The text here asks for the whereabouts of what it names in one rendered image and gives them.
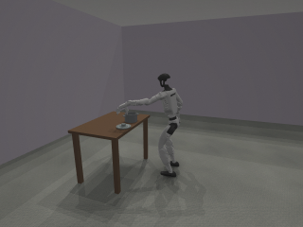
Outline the pot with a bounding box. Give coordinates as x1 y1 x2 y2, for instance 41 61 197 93
122 112 139 123

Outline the robot left foot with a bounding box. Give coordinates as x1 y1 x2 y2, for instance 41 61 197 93
160 171 176 177

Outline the robot right forearm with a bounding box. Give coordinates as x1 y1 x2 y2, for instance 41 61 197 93
175 105 183 118

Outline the left robot hand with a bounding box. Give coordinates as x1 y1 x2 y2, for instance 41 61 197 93
116 103 129 115

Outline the left robot upper arm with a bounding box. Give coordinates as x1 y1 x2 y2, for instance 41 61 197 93
144 92 167 106

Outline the lid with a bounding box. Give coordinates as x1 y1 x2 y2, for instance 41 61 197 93
116 124 131 130

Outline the robot torso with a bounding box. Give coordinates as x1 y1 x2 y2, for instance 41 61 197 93
161 89 180 129

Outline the table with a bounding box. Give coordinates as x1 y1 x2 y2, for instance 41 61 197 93
68 111 150 194

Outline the right robot upper arm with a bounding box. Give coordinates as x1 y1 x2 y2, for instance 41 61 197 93
172 88 183 107

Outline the robot left forearm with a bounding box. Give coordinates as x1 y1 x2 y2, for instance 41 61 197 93
125 98 150 107

